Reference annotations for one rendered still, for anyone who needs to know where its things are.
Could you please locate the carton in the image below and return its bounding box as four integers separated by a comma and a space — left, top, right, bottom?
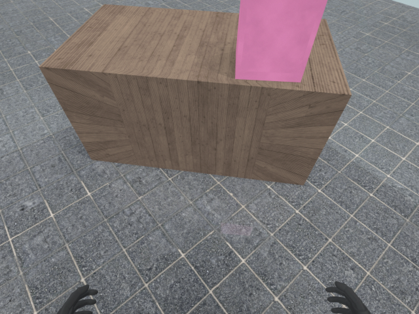
235, 0, 327, 82

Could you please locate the pedestal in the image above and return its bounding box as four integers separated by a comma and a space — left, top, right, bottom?
39, 4, 352, 185

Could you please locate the robot left hand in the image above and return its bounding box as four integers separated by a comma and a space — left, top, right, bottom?
57, 285, 98, 314

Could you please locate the robot right hand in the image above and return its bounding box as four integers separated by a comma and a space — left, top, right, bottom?
325, 281, 371, 314

